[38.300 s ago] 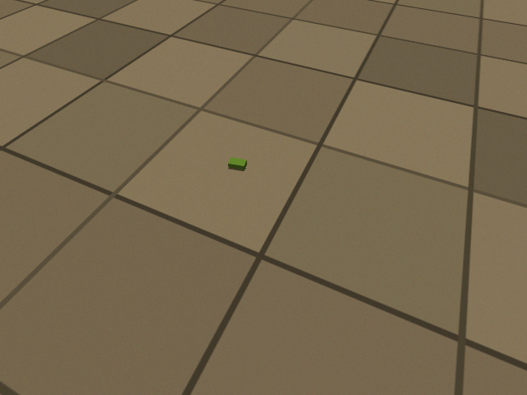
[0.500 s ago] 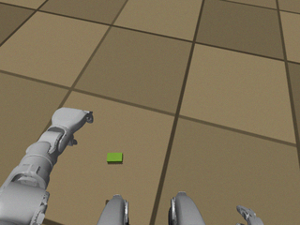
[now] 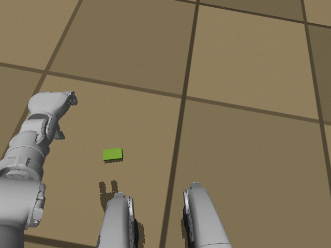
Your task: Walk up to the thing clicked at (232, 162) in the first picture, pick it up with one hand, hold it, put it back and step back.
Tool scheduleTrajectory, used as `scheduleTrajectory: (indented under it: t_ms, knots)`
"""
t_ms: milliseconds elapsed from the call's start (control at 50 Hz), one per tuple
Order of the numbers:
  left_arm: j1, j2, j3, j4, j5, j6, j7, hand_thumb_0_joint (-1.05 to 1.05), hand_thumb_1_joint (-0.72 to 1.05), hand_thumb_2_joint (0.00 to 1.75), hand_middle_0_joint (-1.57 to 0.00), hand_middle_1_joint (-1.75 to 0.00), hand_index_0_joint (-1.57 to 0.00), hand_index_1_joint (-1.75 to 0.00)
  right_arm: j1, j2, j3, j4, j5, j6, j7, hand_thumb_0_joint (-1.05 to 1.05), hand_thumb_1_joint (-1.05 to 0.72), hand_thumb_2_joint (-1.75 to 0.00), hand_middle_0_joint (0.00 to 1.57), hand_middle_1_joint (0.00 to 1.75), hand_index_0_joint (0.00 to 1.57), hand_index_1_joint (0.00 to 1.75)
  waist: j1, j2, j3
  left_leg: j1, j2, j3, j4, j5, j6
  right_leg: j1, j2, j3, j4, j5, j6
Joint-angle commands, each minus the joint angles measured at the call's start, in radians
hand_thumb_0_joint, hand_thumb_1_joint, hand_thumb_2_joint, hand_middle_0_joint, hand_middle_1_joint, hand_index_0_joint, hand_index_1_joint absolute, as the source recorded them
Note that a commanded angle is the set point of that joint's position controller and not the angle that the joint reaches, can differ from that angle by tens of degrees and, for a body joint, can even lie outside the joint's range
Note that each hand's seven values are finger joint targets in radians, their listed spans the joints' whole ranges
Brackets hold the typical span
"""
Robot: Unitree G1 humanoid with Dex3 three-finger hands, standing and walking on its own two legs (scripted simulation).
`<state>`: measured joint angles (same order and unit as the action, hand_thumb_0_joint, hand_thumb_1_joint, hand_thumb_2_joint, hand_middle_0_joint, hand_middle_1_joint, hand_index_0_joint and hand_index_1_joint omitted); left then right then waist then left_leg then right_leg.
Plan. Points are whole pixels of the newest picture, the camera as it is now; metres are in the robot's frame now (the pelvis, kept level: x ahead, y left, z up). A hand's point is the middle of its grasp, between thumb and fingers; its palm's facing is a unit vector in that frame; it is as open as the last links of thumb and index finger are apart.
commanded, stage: go down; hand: left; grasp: from above
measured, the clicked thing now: (113, 154) +0.48 +0.19 -0.59
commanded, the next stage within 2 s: none
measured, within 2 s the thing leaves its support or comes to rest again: neither
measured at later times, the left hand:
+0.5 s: hand (60, 120) +0.46 +0.26 -0.11, palm faces -0.41 +0.04 -0.91, open 12.4 cm
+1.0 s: hand (61, 119) +0.47 +0.26 -0.13, palm faces -0.41 +0.04 -0.91, open 12.6 cm
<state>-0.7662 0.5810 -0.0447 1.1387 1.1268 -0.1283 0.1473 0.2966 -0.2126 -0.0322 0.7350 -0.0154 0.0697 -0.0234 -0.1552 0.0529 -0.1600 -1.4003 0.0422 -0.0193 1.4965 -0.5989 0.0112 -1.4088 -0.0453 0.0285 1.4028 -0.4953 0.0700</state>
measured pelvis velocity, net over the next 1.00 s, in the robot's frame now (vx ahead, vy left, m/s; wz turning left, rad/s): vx -0.02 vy -0.01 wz -0.01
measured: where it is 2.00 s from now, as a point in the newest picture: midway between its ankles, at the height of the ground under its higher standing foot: (163, 243)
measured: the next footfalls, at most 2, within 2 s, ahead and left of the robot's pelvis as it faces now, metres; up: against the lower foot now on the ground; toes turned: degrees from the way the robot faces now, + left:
none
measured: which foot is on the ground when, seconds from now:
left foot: down 0.00-1.00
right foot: down 0.00-1.00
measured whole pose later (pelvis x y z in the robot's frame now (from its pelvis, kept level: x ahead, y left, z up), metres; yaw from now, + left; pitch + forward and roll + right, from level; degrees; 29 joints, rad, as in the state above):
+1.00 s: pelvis -0.02 -0.01 -0.05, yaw +0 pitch +33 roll -5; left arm -0.91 0.72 0.02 1.19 1.20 -0.24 0.13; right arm 0.26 -0.25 0.01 0.69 -0.05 0.08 0.02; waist -0.20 0.04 -0.14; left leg -1.64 0.04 -0.06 1.68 -0.62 0.00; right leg -1.63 -0.04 0.00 1.57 -0.51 0.07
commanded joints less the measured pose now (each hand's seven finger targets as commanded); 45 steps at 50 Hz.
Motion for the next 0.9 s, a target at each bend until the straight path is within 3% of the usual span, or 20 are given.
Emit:
scheduleTrajectory:
  t_ms: [0, 40, 120, 140, 180, 220, 260, 300, 340, 440, 520, 580, 720, 880]
  knots:
    - [-0.271, 0.188, 0.022, -0.13, -0.023, -0.052, -0.009, 0.0, -0.14, 0.68, -0.36, -0.75, -0.39, -0.72, 0.127, -0.213, -0.064, -0.065, 0.002, -0.032, -0.017, 0.0, -0.91, -0.9, 0.2, 0.3, 0.2, 0.3, -0.015, 0.047, -0.425, 0.332, -0.023, -0.053, -0.231, 0.165, -0.006, 0.214, 0.047, -0.078, -0.16, 0.084, -0.101]
    - [-0.267, 0.187, 0.016, -0.136, -0.013, -0.077, -0.008, 0.0, -0.15, 0.69, -0.35, -0.76, -0.38, -0.73, 0.125, -0.209, -0.055, -0.067, 0.001, -0.034, -0.014, 0.0, -0.91, -0.9, 0.2, 0.3, 0.2, 0.3, -0.014, 0.07, -0.419, 0.328, -0.023, -0.045, -0.204, 0.216, -0.009, 0.202, 0.046, -0.075, -0.138, 0.118, -0.106]
    - [-0.337, 0.249, 0.057, -0.172, 0.022, -0.119, 0.029, 0.0, -0.23, 0.76, -0.3, -0.79, -0.31, -0.77, 0.136, -0.218, -0.053, -0.062, -0.012, -0.03, -0.001, 0.0, -0.91, -0.9, 0.2, 0.3, 0.2, 0.3, -0.007, 0.124, -0.498, 0.372, -0.024, -0.042, -0.155, 0.373, -0.015, 0.185, 0.043, -0.077, -0.088, 0.208, -0.108]
    - [-0.381, 0.268, 0.065, -0.225, 0.029, -0.13, 0.045, 0.0, -0.23, 0.76, -0.3, -0.78, -0.31, -0.77, 0.132, -0.216, -0.055, -0.065, -0.012, -0.029, 0.001, 0.0, -0.91, -0.9, 0.2, 0.3, 0.2, 0.3, -0.003, 0.161, -0.534, 0.386, -0.025, -0.037, -0.149, 0.372, -0.015, 0.193, 0.045, -0.076, -0.079, 0.211, -0.109]
    - [-0.356, 0.255, 0.062, -0.141, 0.052, -0.129, 0.07, 0.0, -0.26, 0.78, -0.29, -0.79, -0.3, -0.78, 0.131, -0.223, -0.05, -0.055, -0.021, -0.027, 0.011, 0.0, -0.91, -0.9, 0.2, 0.3, 0.2, 0.3, -0.014, 0.134, -0.498, 0.367, -0.025, -0.049, -0.134, 0.377, -0.014, 0.146, 0.043, -0.081, -0.066, 0.204, -0.106]
    - [-0.429, 0.311, 0.092, -0.18, 0.076, -0.131, 0.1, 0.0, -0.27, 0.79, -0.29, -0.78, -0.29, -0.78, 0.136, -0.236, -0.057, -0.054, -0.028, -0.026, 0.019, 0.0, -0.91, -0.9, 0.2, 0.3, 0.2, 0.3, -0.012, 0.179, -0.572, 0.398, -0.026, -0.047, -0.121, 0.397, -0.013, 0.146, 0.046, -0.079, -0.055, 0.212, -0.106]
    - [-0.427, 0.287, 0.082, -0.154, 0.086, -0.112, 0.116, 0.0, -0.26, 0.79, -0.3, -0.76, -0.3, -0.76, 0.136, -0.238, -0.062, -0.056, -0.029, -0.019, 0.029, 0.0, -0.91, -0.9, 0.2, 0.3, 0.2, 0.3, -0.019, 0.171, -0.577, 0.396, -0.028, -0.05, -0.127, 0.373, -0.015, 0.145, 0.044, -0.081, -0.059, 0.197, -0.104]
    - [-0.439, 0.293, 0.088, -0.123, 0.083, -0.087, 0.126, 0.0, -0.26, 0.79, -0.31, -0.77, -0.31, -0.77, 0.135, -0.243, -0.061, -0.055, -0.034, -0.016, 0.036, 0.0, -0.91, -0.9, 0.2, 0.3, 0.2, 0.3, -0.028, 0.178, -0.575, 0.399, -0.029, -0.059, -0.132, 0.358, -0.015, 0.139, 0.044, -0.084, -0.063, 0.189, -0.102]
    - [-0.468, 0.308, 0.088, -0.141, 0.075, -0.064, 0.121, 0.0, -0.23, 0.76, -0.32, -0.78, -0.33, -0.77, 0.142, -0.245, -0.068, -0.062, -0.029, -0.012, 0.04, 0.0, -0.92, -0.9, 0.2, 0.3, 0.2, 0.3, -0.029, 0.169, -0.642, 0.406, -0.029, -0.046, -0.116, 0.363, -0.008, 0.177, 0.05, -0.081, -0.066, 0.205, -0.099]
    - [-0.447, 0.321, 0.091, -0.101, 0.043, -0.036, 0.072, 0.0, -0.26, 0.77, -0.31, -0.78, -0.32, -0.78, 0.147, -0.243, -0.066, -0.068, -0.024, -0.004, 0.039, 0.0, -0.92, -0.91, 0.2, 0.3, 0.2, 0.3, -0.037, 0.121, -0.625, 0.329, -0.03, -0.033, -0.099, 0.314, 0.003, 0.216, 0.051, -0.074, -0.077, 0.199, -0.094]
    - [-0.415, 0.344, 0.098, -0.085, 0.034, -0.059, 0.03, 0.0, -0.25, 0.75, -0.32, -0.78, -0.33, -0.77, 0.136, -0.233, -0.055, -0.08, -0.021, 0.0, 0.03, 0.0, -0.93, -0.91, 0.2, 0.3, 0.2, 0.3, -0.036, 0.097, -0.569, 0.232, -0.034, -0.02, -0.095, 0.229, 0.008, 0.223, 0.049, -0.067, -0.079, 0.161, -0.094]
    - [-0.419, 0.357, 0.101, -0.101, 0.039, -0.085, 0.012, 0.0, -0.27, 0.77, -0.3, -0.8, -0.3, -0.79, 0.136, -0.234, -0.045, -0.085, -0.02, 0.0, 0.026, 0.0, -0.93, -0.91, 0.2, 0.3, 0.2, 0.3, -0.036, 0.112, -0.552, 0.209, -0.033, -0.022, -0.081, 0.233, 0.006, 0.184, 0.05, -0.07, -0.053, 0.154, -0.099]
    - [-0.426, 0.385, 0.122, -0.091, 0.053, -0.124, 0.017, 0.0, -0.29, 0.77, -0.27, -0.85, -0.28, -0.83, 0.145, -0.243, -0.034, -0.092, -0.027, 0.001, 0.026, 0.0, -0.93, -0.91, 0.2, 0.3, 0.2, 0.3, -0.04, 0.139, -0.528, 0.215, -0.028, -0.049, -0.072, 0.213, -0.004, 0.085, 0.048, -0.083, -0.013, 0.117, -0.104]
    - [-0.553, 0.433, 0.135, -0.149, 0.053, -0.119, 0.025, 0.0, -0.26, 0.75, -0.29, -0.84, -0.31, -0.82, 0.166, -0.257, -0.035, -0.079, -0.031, 0.002, 0.025, 0.0, -0.93, -0.91, 0.2, 0.3, 0.2, 0.3, -0.059, 0.197, -0.614, 0.264, -0.025, -0.061, -0.069, 0.188, -0.007, 0.067, 0.048, -0.086, -0.004, 0.097, -0.099]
